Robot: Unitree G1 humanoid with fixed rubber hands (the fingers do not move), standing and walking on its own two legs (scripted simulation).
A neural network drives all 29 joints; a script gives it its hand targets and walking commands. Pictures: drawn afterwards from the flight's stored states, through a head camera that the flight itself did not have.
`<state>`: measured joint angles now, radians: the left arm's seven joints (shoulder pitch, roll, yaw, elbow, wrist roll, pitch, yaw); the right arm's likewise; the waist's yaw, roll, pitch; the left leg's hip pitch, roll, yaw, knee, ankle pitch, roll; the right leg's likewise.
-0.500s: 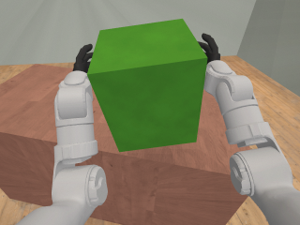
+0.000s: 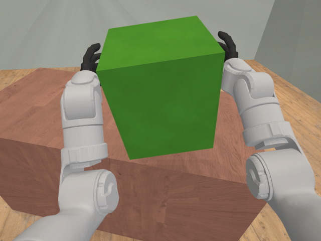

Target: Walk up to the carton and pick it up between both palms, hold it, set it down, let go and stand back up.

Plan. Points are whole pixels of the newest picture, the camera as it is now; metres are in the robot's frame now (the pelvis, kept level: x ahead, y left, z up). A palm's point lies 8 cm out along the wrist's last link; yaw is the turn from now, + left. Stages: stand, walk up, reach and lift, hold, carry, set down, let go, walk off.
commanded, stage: hold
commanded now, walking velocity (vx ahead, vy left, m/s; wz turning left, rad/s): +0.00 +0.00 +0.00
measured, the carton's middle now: (162, 89) +0.39 +0.01 +0.24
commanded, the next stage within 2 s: none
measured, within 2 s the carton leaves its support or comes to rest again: neither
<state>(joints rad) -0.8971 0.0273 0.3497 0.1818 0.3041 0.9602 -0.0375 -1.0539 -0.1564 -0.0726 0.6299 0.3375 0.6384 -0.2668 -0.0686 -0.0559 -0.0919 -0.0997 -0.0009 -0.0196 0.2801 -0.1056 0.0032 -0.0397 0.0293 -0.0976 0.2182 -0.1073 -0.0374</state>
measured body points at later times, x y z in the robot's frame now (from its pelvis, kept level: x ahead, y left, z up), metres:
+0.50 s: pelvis +0.01 +0.00 +0.00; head -0.06 +0.03 +0.44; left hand +0.38 +0.17 +0.27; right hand +0.39 -0.13 +0.30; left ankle +0.04 +0.11 -0.75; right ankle +0.02 -0.09 -0.75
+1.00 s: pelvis +0.01 +0.00 +0.00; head -0.05 +0.03 +0.45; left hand +0.39 +0.17 +0.27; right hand +0.40 -0.13 +0.30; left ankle +0.04 +0.11 -0.75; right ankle +0.02 -0.09 -0.75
